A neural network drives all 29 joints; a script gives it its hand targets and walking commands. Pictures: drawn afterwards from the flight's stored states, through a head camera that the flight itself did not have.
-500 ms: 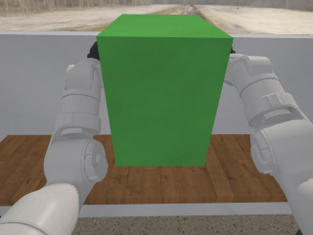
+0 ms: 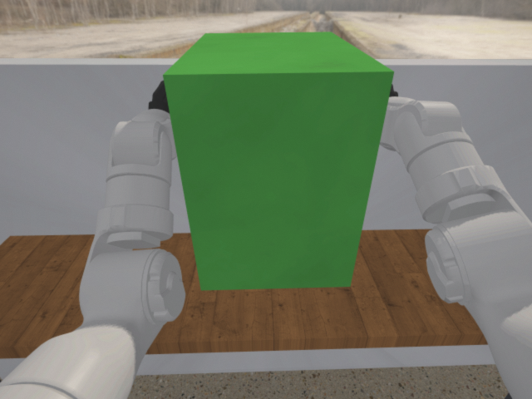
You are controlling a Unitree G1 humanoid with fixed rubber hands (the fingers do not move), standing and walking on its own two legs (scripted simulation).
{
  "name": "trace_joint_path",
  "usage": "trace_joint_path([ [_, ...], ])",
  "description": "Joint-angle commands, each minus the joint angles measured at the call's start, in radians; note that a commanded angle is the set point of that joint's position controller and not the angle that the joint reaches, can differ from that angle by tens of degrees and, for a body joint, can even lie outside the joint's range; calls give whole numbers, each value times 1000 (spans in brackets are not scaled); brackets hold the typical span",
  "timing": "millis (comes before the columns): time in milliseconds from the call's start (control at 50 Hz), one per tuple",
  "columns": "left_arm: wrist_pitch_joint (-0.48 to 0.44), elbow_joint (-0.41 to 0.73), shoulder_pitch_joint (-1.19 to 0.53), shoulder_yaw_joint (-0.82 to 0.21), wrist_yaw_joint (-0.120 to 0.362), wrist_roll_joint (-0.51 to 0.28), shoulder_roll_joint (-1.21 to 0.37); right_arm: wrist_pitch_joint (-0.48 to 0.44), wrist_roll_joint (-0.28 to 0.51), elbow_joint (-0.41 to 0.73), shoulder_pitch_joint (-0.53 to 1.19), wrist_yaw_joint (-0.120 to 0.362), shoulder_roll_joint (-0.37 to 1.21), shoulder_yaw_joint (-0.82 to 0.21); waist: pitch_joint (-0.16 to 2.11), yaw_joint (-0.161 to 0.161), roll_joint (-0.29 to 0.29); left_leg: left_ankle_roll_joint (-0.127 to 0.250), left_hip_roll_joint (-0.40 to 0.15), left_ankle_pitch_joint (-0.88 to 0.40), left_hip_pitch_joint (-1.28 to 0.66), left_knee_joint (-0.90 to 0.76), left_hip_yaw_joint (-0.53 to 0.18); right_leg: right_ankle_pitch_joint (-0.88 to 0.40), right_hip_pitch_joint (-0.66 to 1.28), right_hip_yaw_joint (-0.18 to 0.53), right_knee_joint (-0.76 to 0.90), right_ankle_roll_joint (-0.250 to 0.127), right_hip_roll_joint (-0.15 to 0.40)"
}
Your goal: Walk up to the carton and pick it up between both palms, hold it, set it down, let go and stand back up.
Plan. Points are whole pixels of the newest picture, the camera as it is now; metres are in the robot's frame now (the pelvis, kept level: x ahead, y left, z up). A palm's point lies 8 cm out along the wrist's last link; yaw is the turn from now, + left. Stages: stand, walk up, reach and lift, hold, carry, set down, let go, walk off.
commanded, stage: hold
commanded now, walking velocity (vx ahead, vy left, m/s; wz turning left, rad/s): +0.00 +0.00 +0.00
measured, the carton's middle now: (271, 149) +0.39 +0.00 +0.28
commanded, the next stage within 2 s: set down in 1.38 s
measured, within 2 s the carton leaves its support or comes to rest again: neither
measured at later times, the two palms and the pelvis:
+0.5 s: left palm (157, 124) +0.36 +0.16 +0.33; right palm (381, 113) +0.35 -0.14 +0.35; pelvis -0.01 +0.00 +0.00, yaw +0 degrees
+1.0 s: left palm (156, 130) +0.36 +0.17 +0.32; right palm (374, 117) +0.36 -0.14 +0.34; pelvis -0.01 +0.00 +0.00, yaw +0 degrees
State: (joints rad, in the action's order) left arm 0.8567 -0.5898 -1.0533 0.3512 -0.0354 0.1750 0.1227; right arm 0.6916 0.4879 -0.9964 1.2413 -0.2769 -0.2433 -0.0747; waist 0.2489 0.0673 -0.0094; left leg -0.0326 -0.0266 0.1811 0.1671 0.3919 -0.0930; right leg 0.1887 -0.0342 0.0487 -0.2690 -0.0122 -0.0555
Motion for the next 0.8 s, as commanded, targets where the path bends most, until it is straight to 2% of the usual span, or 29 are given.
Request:
trace_joint_path([
  [0, -82, 84, -763, -242, 165, -155, -570, -32, 145, 327, 706, 134, 685, -94, 187, -17, -10, -12, 42, -192, -101, -33, 41, -206, -44, -2, 36, 49, -6],
  [20, -78, 103, -770, -260, 156, -150, -568, -33, 158, 355, 738, 135, 675, -111, 209, -22, -20, -7, 43, -210, -109, -29, 39, -226, -23, -6, 30, 48, -15],
  [60, -81, 120, -772, -282, 148, -172, -591, -43, 151, 333, 719, 129, 651, -93, 247, 11, -38, -22, 40, -281, -145, -5, 42, -263, -35, -12, 20, 46, -21],
  [120, -85, 177, -784, -291, 143, -179, -592, -44, 157, 407, 733, 121, 661, -116, 317, -5, -10, -24, 43, -286, -177, 6, 37, -286, -25, -3, 19, 58, -17],
  [140, -74, 96, -760, -253, 146, -161, -564, -26, 143, 334, 705, 119, 637, -101, 229, -4, -2, -17, 37, -221, -149, -10, 29, -230, -54, -2, 35, 52, -14],
  [180, -74, 103, -740, -228, 151, -145, -533, -26, 137, 327, 668, 124, 648, -101, 232, -13, 22, -5, 34, -202, -157, -22, 33, -230, -46, 4, 37, 63, -5],
  [220, -67, 155, -766, -288, 160, -169, -584, -31, 139, 364, 690, 112, 651, -101, 275, 17, -42, -18, 43, -257, -157, -12, 46, -289, -19, 7, 26, 57, -2],
  [240, -73, 135, -729, -271, 161, -158, -563, -28, 159, 389, 698, 116, 649, -135, 258, -21, 11, -14, 46, -271, -151, -13, 38, -292, -12, 7, 28, 62, -19],
  [260, -62, 96, -733, -271, 158, -152, -562, -39, 156, 374, 725, 119, 625, -113, 217, -3, -39, -29, 39, -245, -145, -6, 42, -263, -40, -5, 34, 54, -8],
  [300, -65, 92, -764, -282, 159, -160, -593, -32, 119, 282, 691, 126, 618, -69, 165, 16, -61, -28, 40, -162, -132, -38, 43, -147, -68, -11, 51, 43, -9],
  [320, -56, -14, -750, -245, 165, -135, -561, -28, 105, 260, 730, 128, 602, -35, 70, 7, -29, -21, 44, -114, -83, -39, 48, -94, -106, -5, 63, 41, 1],
  [340, -85, 92, -804, -262, 161, -147, -573, -50, 96, 300, 714, 139, 623, -40, 179, 4, -63, -29, 37, -145, -122, -30, 48, -93, -93, -1, 53, 47, 11],
  [360, -77, 60, -794, -274, 157, -164, -584, -43, 118, 287, 766, 140, 639, -57, 155, 1, -68, -19, 37, -135, -102, -36, 38, -94, -97, -8, 51, 36, 3],
  [380, -79, 32, -777, -254, 158, -161, -574, -46, 125, 308, 769, 137, 615, -64, 162, -3, -19, -22, 41, -154, -111, -29, 38, -116, -89, -9, 57, 36, -6],
  [400, -88, 81, -812, -297, 154, -173, -593, -48, 129, 294, 760, 143, 624, -54, 200, 7, -82, -35, 39, -171, -101, -24, 42, -123, -72, -13, 41, 35, -12],
  [420, -93, 59, -813, -261, 142, -164, -584, -53, 127, 301, 774, 149, 633, -78, 206, -10, -25, -25, 35, -173, -117, -29, 33, -127, -80, -12, 49, 34, -11],
  [440, -102, 79, -829, -271, 146, -178, -573, -46, 133, 285, 753, 148, 656, -65, 205, -6, -55, -21, 47, -175, -104, -21, 40, -139, -70, -5, 46, 41, 3],
  [460, -81, 0, -794, -227, 146, -139, -571, -41, 119, 223, 740, 149, 617, -28, 145, -4, -54, -20, 40, -144, -106, -36, 44, -104, -100, -23, 53, 40, -10],
  [500, -104, 99, -823, -268, 144, -161, -602, -44, 111, 227, 709, 157, 633, -35, 200, 0, -63, -24, 27, -161, -120, -43, 36, -99, -79, -14, 43, 34, -10],
  [520, -100, 32, -791, -218, 144, -153, -556, -45, 121, 237, 714, 154, 638, -62, 191, -26, -14, -11, 47, -180, -109, -33, 52, -134, -73, -10, 48, 44, -2],
  [540, -99, 63, -805, -247, 143, -166, -586, -45, 116, 227, 696, 152, 632, -42, 227, 2, -53, -19, 33, -177, -119, -41, 38, -148, -58, -22, 45, 39, -13],
  [560, -98, 62, -809, -233, 145, -160, -558, -36, 124, 221, 700, 159, 621, -63, 217, -13, 14, -8, 36, -145, -101, -41, 34, -117, -64, -6, 44, 43, -21],
  [580, -96, -17, -817, -206, 151, -147, -547, -43, 110, 227, 730, 157, 642, -45, 190, -16, 4, -4, 39, -129, -108, -40, 49, -102, -81, -8, 64, 50, -3],
  [640, -92, 19, -766, -225, 153, -147, -571, -48, 111, 229, 691, 153, 623, -43, 207, -3, -2, -16, 34, -187, -120, -48, 47, -157, -46, -19, 50, 45, -20],
  [660, -91, 3, -763, -198, 153, -126, -544, -50, 133, 291, 730, 153, 615, -73, 196, -51, -6, -5, 32, -195, -103, -42, 49, -165, -31, -13, 50, 47, -19],
  [680, -89, 25, -787, -234, 152, -153, -552, -57, 128, 255, 720, 150, 598, -41, 189, -3, -30, -24, 27, -180, -115, -33, 45, -149, -68, -13, 51, 40, -13],
  [720, -103, 57, -833, -246, 147, -163, -575, -54, 125, 235, 728, 158, 597, -27, 168, -10, -59, -16, 29, -140, -84, -47, 35, -73, -88, -6, 51, 32, -14],
  [740, -106, 66, -826, -266, 139, -178, -576, -61, 111, 256, 726, 159, 614, -45, 222, 6, -18, -19, 31, -169, -114, -34, 43, -122, -69, -18, 46, 35, -21],
  [780, -93, 5, -762, -250, 140, -171, -593, -72, 125, 337, 786, 147, 612, -70, 242, -22, -4, -3, 34, -156, -104, -37, 36, -118, -69, -9, 54, 33, -25],
])
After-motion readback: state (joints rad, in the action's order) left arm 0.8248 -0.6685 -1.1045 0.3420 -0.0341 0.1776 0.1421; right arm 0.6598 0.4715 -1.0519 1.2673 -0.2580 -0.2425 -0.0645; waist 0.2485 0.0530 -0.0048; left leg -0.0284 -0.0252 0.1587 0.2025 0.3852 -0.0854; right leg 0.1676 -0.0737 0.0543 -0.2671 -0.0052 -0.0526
